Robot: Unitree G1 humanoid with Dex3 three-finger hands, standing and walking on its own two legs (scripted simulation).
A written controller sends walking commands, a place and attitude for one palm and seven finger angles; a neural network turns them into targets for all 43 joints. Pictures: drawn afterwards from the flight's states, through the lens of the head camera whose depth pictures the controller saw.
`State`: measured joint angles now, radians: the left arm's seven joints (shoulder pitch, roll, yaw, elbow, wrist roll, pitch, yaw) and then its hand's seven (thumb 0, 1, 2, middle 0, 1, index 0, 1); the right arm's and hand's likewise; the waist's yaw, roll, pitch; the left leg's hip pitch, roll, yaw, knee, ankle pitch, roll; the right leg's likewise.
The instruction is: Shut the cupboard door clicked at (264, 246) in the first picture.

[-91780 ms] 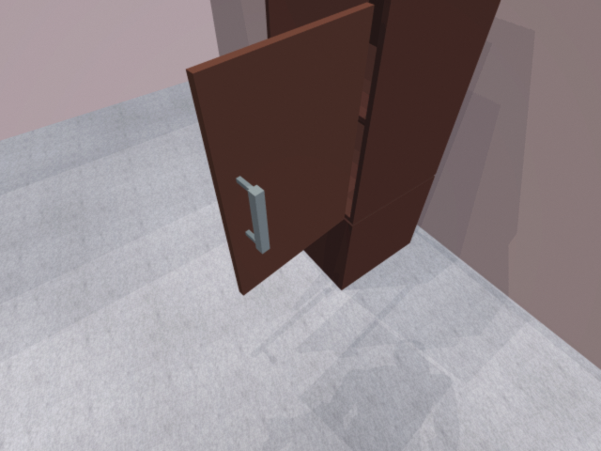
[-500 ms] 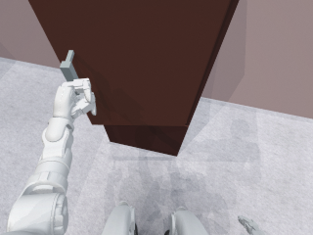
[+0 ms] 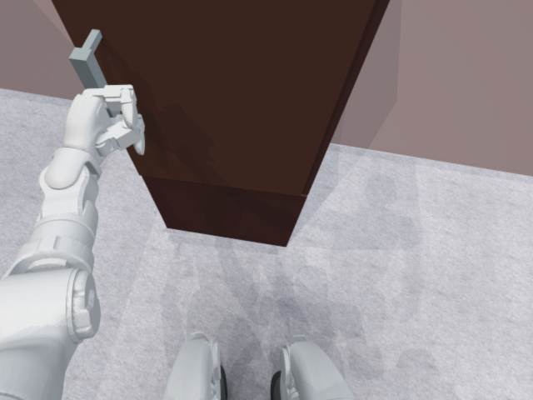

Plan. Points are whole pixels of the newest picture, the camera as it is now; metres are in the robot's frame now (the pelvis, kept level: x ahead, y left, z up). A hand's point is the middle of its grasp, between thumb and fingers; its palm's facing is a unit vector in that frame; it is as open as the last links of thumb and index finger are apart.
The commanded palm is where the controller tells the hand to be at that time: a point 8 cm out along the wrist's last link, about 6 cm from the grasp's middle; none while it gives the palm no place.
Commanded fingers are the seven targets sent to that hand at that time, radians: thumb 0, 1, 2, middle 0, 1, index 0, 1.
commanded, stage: push the door shut along its arc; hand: left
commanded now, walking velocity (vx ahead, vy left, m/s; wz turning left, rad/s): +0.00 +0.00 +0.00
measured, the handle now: (109, 92) +0.57 +0.22 +0.06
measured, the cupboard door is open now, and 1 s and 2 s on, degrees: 2 0 0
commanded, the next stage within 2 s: pull the fist back off the door in 0.90 s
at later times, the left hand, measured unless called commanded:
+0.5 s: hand (156, 119) +0.51 +0.14 +0.07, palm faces -0.28 -0.96 -0.08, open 3.1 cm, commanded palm +0.54 +0.15 +0.07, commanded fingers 0.00 0.90 0.90 -1.30 -1.50 -1.30 -1.50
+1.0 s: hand (182, 93) +0.54 +0.10 +0.09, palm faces -0.38 -0.92 -0.06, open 2.7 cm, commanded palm +0.60 +0.10 +0.07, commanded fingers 0.00 0.90 0.90 -1.30 -1.50 -1.30 -1.50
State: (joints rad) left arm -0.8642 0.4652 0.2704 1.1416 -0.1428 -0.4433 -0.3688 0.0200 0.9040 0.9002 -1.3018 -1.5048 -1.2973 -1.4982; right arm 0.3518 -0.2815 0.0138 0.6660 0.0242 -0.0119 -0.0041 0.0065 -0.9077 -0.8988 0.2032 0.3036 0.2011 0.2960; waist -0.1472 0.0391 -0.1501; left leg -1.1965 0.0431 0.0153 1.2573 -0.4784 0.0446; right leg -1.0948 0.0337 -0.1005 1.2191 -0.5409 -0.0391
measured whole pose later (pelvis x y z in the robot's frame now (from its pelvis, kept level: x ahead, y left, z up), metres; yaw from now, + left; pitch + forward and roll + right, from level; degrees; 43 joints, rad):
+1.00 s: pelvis -0.05 +0.00 -0.05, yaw -3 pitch +29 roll -7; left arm -1.41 0.68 0.22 1.39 0.02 -0.26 -0.46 -0.05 0.75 0.96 -1.38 -1.50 -1.36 -1.50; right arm 0.39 -0.26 0.10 0.67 0.00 -0.11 -0.03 0.00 -0.91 -0.90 0.21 0.30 0.20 0.30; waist -0.31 0.05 -0.13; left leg -1.52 0.07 -0.02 1.45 -0.45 0.06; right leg -1.41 0.05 -0.14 1.39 -0.51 -0.04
